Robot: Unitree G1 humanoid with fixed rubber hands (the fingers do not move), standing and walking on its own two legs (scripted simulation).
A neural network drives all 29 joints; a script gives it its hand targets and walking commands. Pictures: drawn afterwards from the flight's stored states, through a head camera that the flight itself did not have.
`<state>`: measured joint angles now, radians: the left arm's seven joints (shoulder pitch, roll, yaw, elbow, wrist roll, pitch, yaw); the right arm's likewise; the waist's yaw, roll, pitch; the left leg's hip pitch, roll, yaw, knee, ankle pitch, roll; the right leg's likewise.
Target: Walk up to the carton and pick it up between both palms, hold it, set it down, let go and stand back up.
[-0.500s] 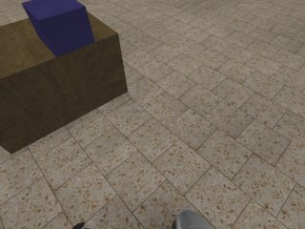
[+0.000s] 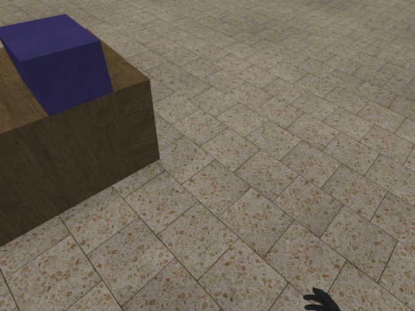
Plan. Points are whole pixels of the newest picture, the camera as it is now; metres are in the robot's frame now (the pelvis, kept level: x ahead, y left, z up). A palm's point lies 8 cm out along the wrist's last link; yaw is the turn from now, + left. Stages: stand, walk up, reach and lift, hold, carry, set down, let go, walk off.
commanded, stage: walk up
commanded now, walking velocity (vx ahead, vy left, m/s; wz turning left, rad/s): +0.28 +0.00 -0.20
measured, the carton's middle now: (57, 62) +1.01 +0.67 -0.07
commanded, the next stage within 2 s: none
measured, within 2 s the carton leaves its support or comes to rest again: neither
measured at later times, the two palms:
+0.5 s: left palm out of the picture +0.15 +0.21 -0.10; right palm out of the picture +0.14 -0.27 -0.15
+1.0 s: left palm out of the picture -0.04 +0.20 -0.13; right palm out of the picture +0.15 -0.23 -0.12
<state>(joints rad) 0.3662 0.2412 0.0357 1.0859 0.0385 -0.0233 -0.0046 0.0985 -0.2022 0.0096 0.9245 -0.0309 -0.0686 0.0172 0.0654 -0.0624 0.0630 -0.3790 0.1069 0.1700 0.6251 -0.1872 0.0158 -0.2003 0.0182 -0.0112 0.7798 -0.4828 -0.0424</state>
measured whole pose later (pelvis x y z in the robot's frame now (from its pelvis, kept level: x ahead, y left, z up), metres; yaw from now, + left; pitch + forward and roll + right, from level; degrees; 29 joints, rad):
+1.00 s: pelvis +0.02 -0.03 +0.01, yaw +18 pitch -1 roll +1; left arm 0.28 0.18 0.08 0.99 0.01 0.04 0.01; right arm 0.19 -0.15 -0.02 0.97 -0.02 0.02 -0.02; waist 0.01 -0.04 0.06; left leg -0.23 -0.02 0.07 0.52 -0.26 0.04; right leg -0.31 -0.07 -0.05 0.74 -0.42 0.06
